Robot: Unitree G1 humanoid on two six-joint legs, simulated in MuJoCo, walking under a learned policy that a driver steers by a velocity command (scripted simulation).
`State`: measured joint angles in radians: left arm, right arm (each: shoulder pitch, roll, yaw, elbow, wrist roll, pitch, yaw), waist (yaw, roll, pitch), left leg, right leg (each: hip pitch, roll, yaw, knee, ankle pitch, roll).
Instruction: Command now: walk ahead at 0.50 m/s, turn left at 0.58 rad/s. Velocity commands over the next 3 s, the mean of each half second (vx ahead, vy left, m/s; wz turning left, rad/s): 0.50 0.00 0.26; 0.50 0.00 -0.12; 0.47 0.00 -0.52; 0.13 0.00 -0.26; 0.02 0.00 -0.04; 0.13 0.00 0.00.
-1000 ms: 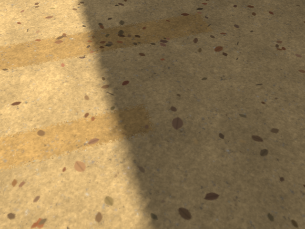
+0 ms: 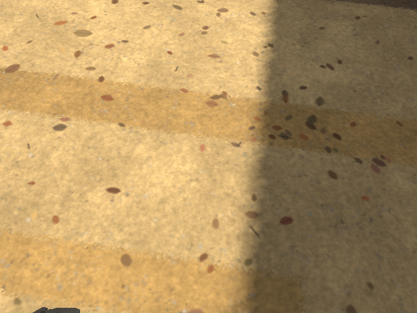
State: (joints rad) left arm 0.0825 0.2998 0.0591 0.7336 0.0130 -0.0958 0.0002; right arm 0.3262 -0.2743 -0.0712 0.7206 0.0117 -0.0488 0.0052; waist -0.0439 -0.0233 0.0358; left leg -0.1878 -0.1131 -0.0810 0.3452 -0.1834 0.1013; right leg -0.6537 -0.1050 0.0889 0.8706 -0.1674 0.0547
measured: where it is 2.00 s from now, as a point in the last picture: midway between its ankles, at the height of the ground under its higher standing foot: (217, 170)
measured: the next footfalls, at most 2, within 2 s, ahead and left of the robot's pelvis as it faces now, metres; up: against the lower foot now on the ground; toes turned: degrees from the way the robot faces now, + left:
right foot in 0.22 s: +0.31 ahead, -0.15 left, +0.00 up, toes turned +7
left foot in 0.72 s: +0.56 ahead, +0.14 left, +0.00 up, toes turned +8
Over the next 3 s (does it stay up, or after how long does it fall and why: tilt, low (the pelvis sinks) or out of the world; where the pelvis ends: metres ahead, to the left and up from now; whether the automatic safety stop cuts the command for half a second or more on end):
stays up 1.09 -0.07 0.00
